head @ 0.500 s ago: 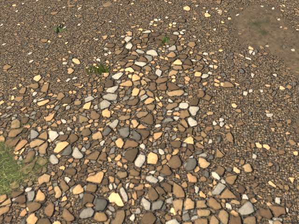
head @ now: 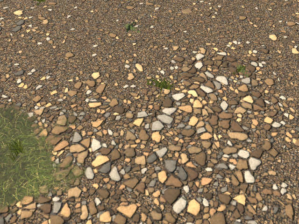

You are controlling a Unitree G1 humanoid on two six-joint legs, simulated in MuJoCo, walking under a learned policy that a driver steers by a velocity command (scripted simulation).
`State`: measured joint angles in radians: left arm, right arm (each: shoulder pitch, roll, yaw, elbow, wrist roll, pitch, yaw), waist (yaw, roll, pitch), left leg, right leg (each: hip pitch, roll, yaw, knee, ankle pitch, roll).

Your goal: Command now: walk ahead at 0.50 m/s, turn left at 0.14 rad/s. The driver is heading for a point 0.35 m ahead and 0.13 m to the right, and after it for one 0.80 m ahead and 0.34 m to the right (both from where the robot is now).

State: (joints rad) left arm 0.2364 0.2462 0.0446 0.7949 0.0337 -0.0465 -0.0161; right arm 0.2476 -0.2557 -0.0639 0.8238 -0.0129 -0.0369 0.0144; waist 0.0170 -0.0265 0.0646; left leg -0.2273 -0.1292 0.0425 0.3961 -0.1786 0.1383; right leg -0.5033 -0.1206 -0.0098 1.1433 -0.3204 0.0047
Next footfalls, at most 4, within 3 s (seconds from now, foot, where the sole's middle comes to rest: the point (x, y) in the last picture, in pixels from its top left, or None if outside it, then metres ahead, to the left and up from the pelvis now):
0.40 right None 0.36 -0.12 -0.78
0.98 left None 0.45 0.05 -0.78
1.50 right None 0.29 -0.10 -0.78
2.00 left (205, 184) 0.64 -0.24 -0.78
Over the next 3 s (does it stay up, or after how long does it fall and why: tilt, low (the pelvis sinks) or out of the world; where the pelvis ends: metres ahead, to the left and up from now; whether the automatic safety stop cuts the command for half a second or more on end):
stays up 0.74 -0.37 0.00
